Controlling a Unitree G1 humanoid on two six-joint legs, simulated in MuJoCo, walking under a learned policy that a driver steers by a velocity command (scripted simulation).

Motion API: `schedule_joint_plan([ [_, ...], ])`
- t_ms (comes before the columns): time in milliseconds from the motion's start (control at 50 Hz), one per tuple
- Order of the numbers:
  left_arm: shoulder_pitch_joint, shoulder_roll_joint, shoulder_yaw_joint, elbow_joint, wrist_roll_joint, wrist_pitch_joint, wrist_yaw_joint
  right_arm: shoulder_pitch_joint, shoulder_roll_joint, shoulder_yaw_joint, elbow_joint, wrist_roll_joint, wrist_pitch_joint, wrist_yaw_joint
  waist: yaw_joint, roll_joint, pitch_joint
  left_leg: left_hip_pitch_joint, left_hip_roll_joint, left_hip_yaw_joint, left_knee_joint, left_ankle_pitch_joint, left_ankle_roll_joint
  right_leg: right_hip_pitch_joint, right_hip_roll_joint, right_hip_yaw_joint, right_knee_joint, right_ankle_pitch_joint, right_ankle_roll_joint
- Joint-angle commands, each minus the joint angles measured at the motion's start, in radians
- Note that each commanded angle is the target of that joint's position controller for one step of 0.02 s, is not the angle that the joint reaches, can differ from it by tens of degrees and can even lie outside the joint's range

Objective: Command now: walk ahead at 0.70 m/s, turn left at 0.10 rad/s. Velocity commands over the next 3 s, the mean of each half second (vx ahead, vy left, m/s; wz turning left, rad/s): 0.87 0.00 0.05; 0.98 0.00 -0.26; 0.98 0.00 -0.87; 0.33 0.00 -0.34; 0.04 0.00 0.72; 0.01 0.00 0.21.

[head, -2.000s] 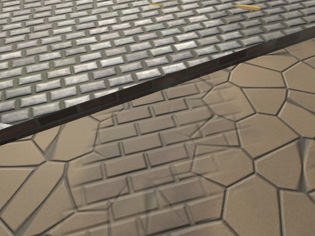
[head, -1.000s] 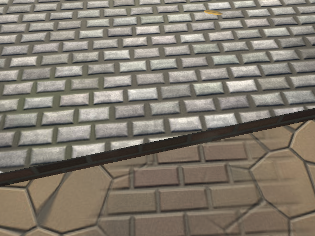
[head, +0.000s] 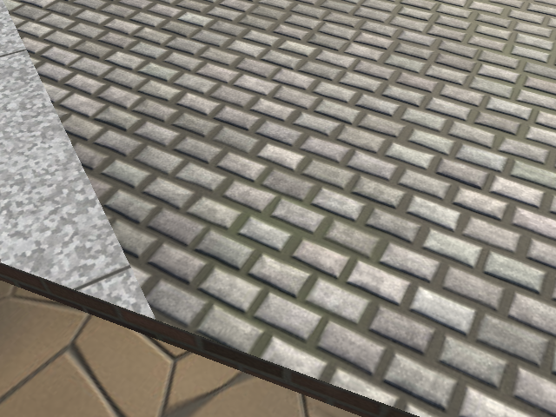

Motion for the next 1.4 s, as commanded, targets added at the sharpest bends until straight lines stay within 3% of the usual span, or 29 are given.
schedule_joint_plan([
  [20, -0.219, -0.010, -0.013, -0.160, -0.012, -0.040, 0.001, 0.243, -0.190, -0.042, 0.011, -0.008, -0.047, -0.035, -0.186, 0.228, -0.011, 0.519, 0.358, -0.492, -0.269, -0.385, 0.107, -0.620, 0.024, -0.056, 0.376, -0.270, -0.050],
  [40, -0.320, 0.059, -0.003, -0.211, 0.002, -0.053, -0.001, 0.229, -0.249, -0.066, 0.025, -0.006, -0.050, -0.040, -0.184, 0.131, 0.113, 0.379, 0.470, -0.696, -0.322, -0.472, 0.204, -0.780, -0.024, -0.017, 0.463, -0.149, -0.056],
  [60, -0.334, 0.096, 0.008, -0.205, 0.003, -0.056, -0.008, 0.184, -0.192, -0.055, 0.026, -0.001, -0.055, -0.036, -0.148, 0.041, 0.154, 0.367, 0.417, -0.618, -0.302, -0.419, 0.201, -0.802, -0.077, 0.014, 0.523, -0.053, -0.051],
  [140, -0.248, 0.112, 0.011, -0.157, 0.033, -0.047, -0.046, 0.148, -0.121, -0.030, 0.037, 0.009, -0.080, -0.029, -0.089, 0.090, 0.124, 0.263, 0.257, -0.356, -0.366, -0.196, 0.153, -0.677, -0.094, -0.043, 0.534, 0.072, -0.002],
  [280, -0.407, 0.049, -0.029, -0.230, 0.015, -0.041, -0.054, 0.167, -0.129, -0.029, 0.110, 0.023, -0.108, -0.026, -0.081, 0.105, 0.185, 0.093, 0.234, -0.118, -0.459, 0.343, 0.129, -0.329, -0.061, -0.140, 0.194, 0.260, -0.031],
  [340, -0.238, 0.088, -0.012, -0.191, 0.021, -0.035, -0.016, 0.171, -0.162, -0.033, 0.146, 0.013, -0.101, -0.035, 0.019, 0.119, 0.045, 0.201, 0.258, -0.046, -0.148, 1.148, 0.103, -0.106, 0.037, -0.187, 0.225, 0.102, -0.100],
  [380, 0.182, 0.170, 0.026, -0.066, 0.033, -0.044, 0.016, 0.088, -0.190, -0.042, 0.133, 0.004, -0.086, -0.044, 0.235, 0.065, -0.131, -0.052, 0.189, -0.004, 0.392, 1.080, 0.080, 0.393, 0.033, -0.155, 0.139, 0.006, -0.127],
  [400, 0.280, 0.287, 0.050, -0.032, 0.057, -0.053, 0.031, 0.102, -0.035, -0.004, 0.095, 0.003, -0.095, -0.035, 0.208, -0.182, -0.195, -0.345, 0.049, -0.003, 0.834, 0.351, 0.060, 0.581, -0.225, 0.194, 0.038, -0.406, -0.160],
  [420, 0.236, 0.296, 0.041, -0.031, 0.051, -0.066, 0.017, 0.134, 0.003, 0.008, 0.059, 0.022, -0.115, -0.026, 0.123, -0.308, -0.243, -0.545, -0.083, -0.185, 1.000, -0.106, 0.077, 0.566, -0.366, 0.752, -0.233, -0.627, -0.194],
  [480, -0.002, 0.115, 0.007, -0.043, 0.030, -0.069, 0.003, 0.028, -0.053, 0.001, 0.050, -0.004, -0.100, -0.008, 0.000, -0.029, 0.040, -0.602, 0.105, -0.093, 1.018, 0.096, 0.075, 0.191, -0.294, 0.448, -0.267, -0.415, -0.204],
  [520, -0.005, 0.062, -0.015, -0.003, 0.020, -0.086, 0.004, 0.049, 0.008, 0.017, 0.040, -0.030, -0.067, 0.010, -0.069, -0.070, 0.070, -0.584, 0.144, -0.071, 1.071, 0.103, 0.045, 0.029, -0.233, 0.311, -0.300, -0.337, -0.182],
  [680, 0.175, 0.049, -0.048, 0.163, 0.002, -0.135, 0.012, -0.407, 0.109, 0.088, -0.233, 0.012, -0.034, -0.044, -0.077, -0.010, 0.261, -1.195, 0.168, 0.054, 1.343, -0.121, 0.045, 0.012, -0.209, 0.071, -0.449, -0.068, -0.196],
  [740, 0.193, 0.003, -0.073, 0.173, -0.041, -0.113, 0.041, -0.408, 0.105, 0.112, -0.263, 0.012, -0.030, -0.002, -0.065, 0.070, 0.167, -0.624, 0.162, 0.179, 0.837, 0.074, 0.084, -0.112, -0.141, -0.063, -0.603, 0.374, -0.197],
  [780, 0.183, 0.136, -0.052, 0.138, -0.047, -0.120, 0.039, -0.230, 0.089, 0.092, -0.198, 0.008, -0.038, 0.005, -0.132, -0.022, -0.058, -0.204, 0.017, 0.217, 0.744, 0.090, 0.074, -0.003, -0.175, -0.070, -0.353, 1.345, -0.216],
  [820, 0.122, 0.292, 0.017, 0.130, -0.004, -0.116, 0.031, 0.116, -0.008, 0.032, -0.122, 0.016, -0.034, -0.025, -0.319, -0.167, -0.287, 0.041, -0.029, 0.069, 0.535, -0.081, 0.082, 0.177, -0.237, -0.002, 0.152, 1.591, -0.179],
  [840, 0.072, 0.231, 0.020, 0.105, 0.009, -0.131, 0.021, 0.265, -0.132, -0.015, -0.082, -0.009, -0.048, -0.037, -0.353, -0.093, -0.369, 0.170, 0.111, -0.174, 0.384, -0.300, 0.100, 0.115, -0.163, 0.008, 0.522, 1.265, -0.141],
  [860, 0.134, -0.020, -0.019, 0.020, -0.022, -0.149, -0.003, 0.304, -0.250, -0.056, -0.003, -0.021, -0.068, -0.031, -0.213, 0.335, -0.408, 0.380, 0.413, -0.771, 0.013, -0.474, 0.106, -0.293, 0.068, 0.054, 0.975, 0.074, -0.101],
  [880, 0.130, 0.010, -0.013, 0.003, -0.020, -0.151, -0.014, 0.187, -0.187, -0.056, -0.014, -0.011, -0.057, -0.023, -0.157, 0.186, -0.400, 0.343, 0.469, -1.015, -0.197, -0.475, 0.082, -0.446, 0.037, 0.117, 1.202, 0.156, -0.113],
  [940, -0.094, -0.068, -0.018, -0.084, 0.012, -0.107, -0.004, 0.077, 0.064, -0.015, 0.101, -0.020, -0.092, -0.015, -0.077, -0.089, -0.005, -0.029, 0.394, -0.464, -0.079, -0.287, 0.096, -0.586, -0.100, 0.035, 1.321, 0.197, -0.143],
  [980, -0.082, -0.152, -0.047, -0.118, -0.005, -0.064, -0.018, 0.110, 0.153, 0.005, 0.177, -0.027, -0.104, -0.016, -0.001, 0.004, 0.055, -0.112, 0.363, -0.235, -0.098, -0.111, 0.038, -0.640, -0.107, 0.048, 1.384, 0.140, -0.153],
  [1120, -0.230, -0.051, -0.031, -0.166, -0.007, 0.000, -0.031, 0.104, 0.041, -0.017, 0.193, 0.022, -0.152, -0.032, 0.021, 0.042, 0.147, -0.060, 0.139, 0.343, -0.329, 0.518, -0.089, -0.443, -0.025, -0.208, 0.608, 0.400, -0.134],
  [1180, -0.286, -0.018, -0.030, -0.171, -0.017, -0.018, -0.042, 0.176, -0.050, -0.036, 0.171, 0.027, -0.135, -0.058, 0.009, 0.066, 0.115, 0.170, 0.186, 0.362, -0.266, 1.036, -0.075, -0.323, 0.032, -0.310, 0.312, 0.385, -0.146],
  [1240, -0.067, 0.082, 0.009, -0.121, -0.017, -0.014, -0.031, 0.139, -0.136, -0.068, 0.131, 0.015, -0.083, -0.090, 0.140, 0.160, -0.026, 0.319, 0.278, 0.331, 0.049, 1.455, -0.069, -0.090, 0.088, -0.309, 0.258, 0.277, -0.184],
  [1280, 0.278, 0.166, 0.064, -0.016, -0.017, -0.010, -0.006, 0.023, -0.161, -0.087, 0.077, 0.001, -0.052, -0.084, 0.298, 0.122, -0.119, 0.136, 0.273, 0.272, 0.605, 1.250, -0.014, 0.274, 0.085, -0.173, 0.158, 0.112, -0.259],
  [1300, 0.197, 0.169, 0.083, -0.010, -0.039, -0.002, 0.008, -0.073, -0.065, -0.069, 0.044, 0.003, -0.054, -0.061, 0.261, -0.065, 0.002, -0.144, 0.083, 0.237, 0.997, 0.377, -0.015, 0.314, 0.046, -0.047, 0.100, 0.052, -0.306],
  [1320, 0.091, 0.216, 0.075, -0.029, -0.019, -0.006, -0.001, -0.015, 0.090, -0.029, -0.045, -0.022, -0.071, -0.050, 0.060, -0.182, 0.056, -0.520, -0.013, 0.114, 1.249, -0.154, -0.043, 0.392, -0.047, 0.260, 0.198, 0.422, -0.378],
  [1340, 0.043, 0.263, 0.083, -0.083, 0.013, -0.001, 0.005, 0.028, 0.074, -0.014, -0.144, 0.005, -0.103, -0.042, 0.025, -0.193, -0.162, -0.698, -0.017, -0.069, 1.299, -0.131, -0.070, 0.546, -0.204, 0.705, -0.089, 0.012, -0.554],
  [1380, 0.045, 0.137, 0.053, -0.065, 0.020, -0.020, 0.022, -0.079, -0.040, -0.023, -0.130, -0.007, -0.134, -0.040, 0.002, 0.116, 0.023, -0.715, 0.087, -0.115, 1.094, -0.021, -0.070, 0.328, -0.219, 0.733, -0.279, -0.173, -0.438],
  [1400, 0.042, 0.138, 0.048, -0.057, 0.012, -0.040, 0.025, -0.097, -0.032, -0.015, -0.135, -0.026, -0.123, -0.045, -0.033, 0.123, 0.077, -0.666, 0.106, -0.117, 1.018, -0.023, -0.083, 0.207, -0.186, 0.666, -0.255, -0.022, -0.419],
])
Next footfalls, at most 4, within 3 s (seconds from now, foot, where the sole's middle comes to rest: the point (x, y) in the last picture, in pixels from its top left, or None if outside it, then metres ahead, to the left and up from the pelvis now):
0.38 right None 0.37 -0.13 -0.78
0.84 left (282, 293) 0.81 0.06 -0.67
1.30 right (349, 190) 1.19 -0.14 -0.67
1.66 left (370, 105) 1.62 -0.24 -0.67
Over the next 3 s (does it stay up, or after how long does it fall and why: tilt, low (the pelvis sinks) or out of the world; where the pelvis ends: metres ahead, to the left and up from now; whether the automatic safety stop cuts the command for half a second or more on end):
stays up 1.51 -0.23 0.10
